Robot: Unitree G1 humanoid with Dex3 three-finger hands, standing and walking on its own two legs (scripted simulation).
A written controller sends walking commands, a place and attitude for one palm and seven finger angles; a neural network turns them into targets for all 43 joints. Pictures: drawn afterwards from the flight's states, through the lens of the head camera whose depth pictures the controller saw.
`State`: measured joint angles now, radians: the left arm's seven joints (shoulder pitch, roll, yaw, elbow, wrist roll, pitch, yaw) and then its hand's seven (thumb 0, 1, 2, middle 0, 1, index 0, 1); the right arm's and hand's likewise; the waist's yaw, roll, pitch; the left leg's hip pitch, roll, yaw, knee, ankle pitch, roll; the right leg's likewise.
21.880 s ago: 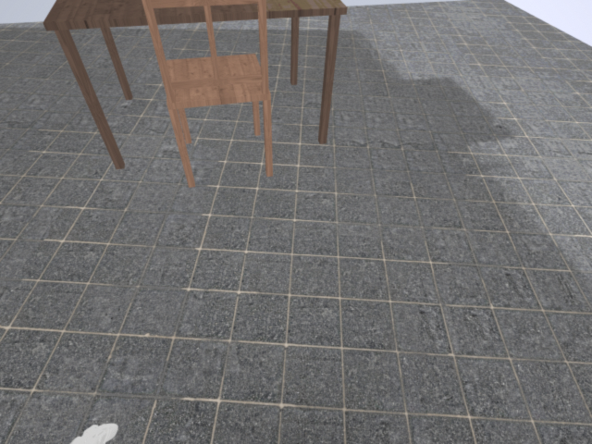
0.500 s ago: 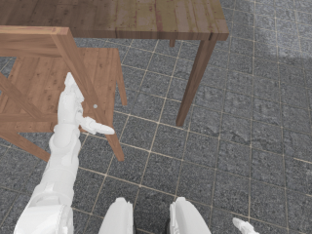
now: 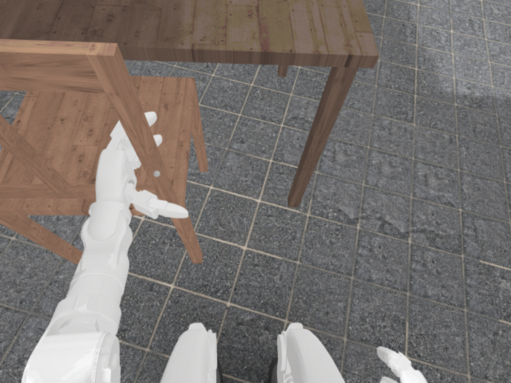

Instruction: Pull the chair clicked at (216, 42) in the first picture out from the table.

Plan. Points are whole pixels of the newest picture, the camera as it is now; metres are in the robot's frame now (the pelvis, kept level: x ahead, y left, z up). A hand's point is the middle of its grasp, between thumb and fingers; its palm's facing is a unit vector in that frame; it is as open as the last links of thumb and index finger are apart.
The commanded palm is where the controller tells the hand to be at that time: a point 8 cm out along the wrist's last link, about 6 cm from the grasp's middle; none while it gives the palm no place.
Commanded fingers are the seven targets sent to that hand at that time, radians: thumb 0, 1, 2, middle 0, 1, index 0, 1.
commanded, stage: hook a spindle and tug to test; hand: left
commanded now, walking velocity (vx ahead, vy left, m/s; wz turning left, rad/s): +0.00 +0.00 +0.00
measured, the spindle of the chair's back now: (19, 148) +0.47 +0.36 +0.03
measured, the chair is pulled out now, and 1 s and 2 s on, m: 0.00 0.02 0.13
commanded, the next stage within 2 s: step backward, pulling the chair out in 1.12 s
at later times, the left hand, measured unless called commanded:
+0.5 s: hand (155, 171) +0.43 +0.15 +0.02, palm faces -0.01 -1.00 -0.03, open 6.0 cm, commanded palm +0.40 +0.19 +0.03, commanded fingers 0.00 0.90 0.90 -0.50 -1.45 -0.50 -1.45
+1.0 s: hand (152, 191) +0.40 +0.15 +0.03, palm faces -0.01 -1.00 -0.03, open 6.0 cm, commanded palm +0.37 +0.19 +0.03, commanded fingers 0.00 0.90 0.90 -0.50 -1.45 -0.50 -1.45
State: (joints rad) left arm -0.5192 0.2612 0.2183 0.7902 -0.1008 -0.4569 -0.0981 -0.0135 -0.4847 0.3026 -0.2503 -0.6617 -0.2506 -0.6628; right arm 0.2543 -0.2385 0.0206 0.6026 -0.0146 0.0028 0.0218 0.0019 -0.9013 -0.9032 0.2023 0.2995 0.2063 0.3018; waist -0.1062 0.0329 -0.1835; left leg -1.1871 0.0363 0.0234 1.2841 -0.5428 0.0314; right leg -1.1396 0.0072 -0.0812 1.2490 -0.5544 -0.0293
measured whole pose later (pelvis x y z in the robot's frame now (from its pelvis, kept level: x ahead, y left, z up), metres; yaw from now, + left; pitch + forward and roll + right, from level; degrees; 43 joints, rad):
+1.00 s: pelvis +0.02 +0.01 +0.01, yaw +0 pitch +24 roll -2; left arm -0.30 0.21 0.13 0.55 -0.14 -0.43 -0.08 0.01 0.65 0.81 -0.37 -1.38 -0.35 -1.45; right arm 0.23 -0.24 0.00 0.57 -0.01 0.01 0.03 0.00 -0.90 -0.90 0.20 0.30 0.21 0.30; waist -0.07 0.03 -0.19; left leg -1.12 0.03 0.03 1.25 -0.56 0.04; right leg -1.07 0.00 -0.07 1.21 -0.57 -0.02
